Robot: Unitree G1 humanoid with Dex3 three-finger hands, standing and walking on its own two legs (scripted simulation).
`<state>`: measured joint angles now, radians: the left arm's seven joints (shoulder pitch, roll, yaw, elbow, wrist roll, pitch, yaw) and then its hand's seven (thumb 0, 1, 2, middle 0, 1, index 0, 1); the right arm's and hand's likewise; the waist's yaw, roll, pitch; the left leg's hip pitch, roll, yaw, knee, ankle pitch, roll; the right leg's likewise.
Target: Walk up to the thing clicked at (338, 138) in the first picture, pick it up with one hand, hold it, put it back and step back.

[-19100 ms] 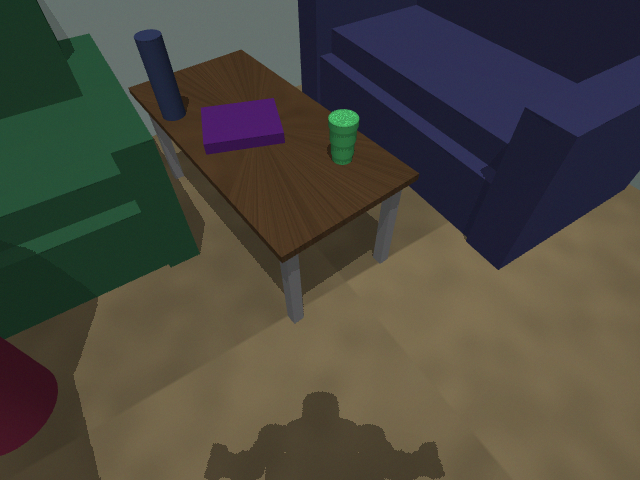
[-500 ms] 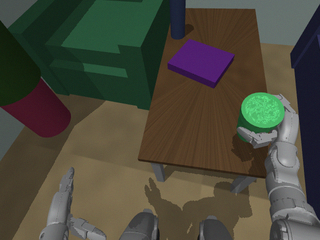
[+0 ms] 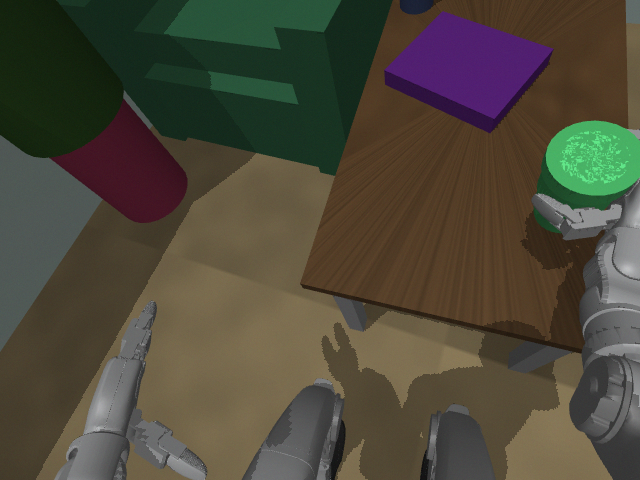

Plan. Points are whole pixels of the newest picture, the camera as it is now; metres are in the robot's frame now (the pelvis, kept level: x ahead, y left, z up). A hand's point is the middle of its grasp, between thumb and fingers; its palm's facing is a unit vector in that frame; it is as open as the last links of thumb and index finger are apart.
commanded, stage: crouch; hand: right
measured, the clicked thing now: (574, 188) +0.49 -0.21 -0.02
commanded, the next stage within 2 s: lower in 0.64 s
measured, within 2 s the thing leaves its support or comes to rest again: neither
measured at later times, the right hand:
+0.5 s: hand (579, 173) +0.52 -0.22 -0.02, palm faces +0.28 +0.96 +0.00, open 11.1 cm
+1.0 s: hand (569, 182) +0.53 -0.22 -0.06, palm faces +0.27 +0.96 +0.01, open 11.1 cm
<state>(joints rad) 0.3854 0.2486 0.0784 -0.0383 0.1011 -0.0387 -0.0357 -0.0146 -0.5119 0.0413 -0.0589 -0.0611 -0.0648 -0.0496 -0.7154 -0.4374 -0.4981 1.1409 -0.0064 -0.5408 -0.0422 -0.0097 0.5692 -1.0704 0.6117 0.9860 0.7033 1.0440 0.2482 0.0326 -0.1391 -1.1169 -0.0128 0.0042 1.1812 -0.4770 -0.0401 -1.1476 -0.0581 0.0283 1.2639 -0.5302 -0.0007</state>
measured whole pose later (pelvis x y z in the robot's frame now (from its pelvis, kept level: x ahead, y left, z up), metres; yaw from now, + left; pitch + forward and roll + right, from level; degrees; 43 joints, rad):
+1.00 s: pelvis -0.01 +0.01 -0.04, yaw +1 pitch +30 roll +6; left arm 0.36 0.26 0.03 -0.21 0.11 -0.02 -0.05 -0.01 -0.54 0.06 -0.06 -0.05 -0.05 -0.05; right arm -0.87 -0.68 -0.61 1.31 -0.06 -0.56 0.03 -0.01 0.57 -1.08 0.61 0.99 0.70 1.05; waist 0.37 0.02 -0.14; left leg -1.35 -0.04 0.06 1.34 -0.51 -0.02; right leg -1.40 -0.08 0.09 1.45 -0.57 0.02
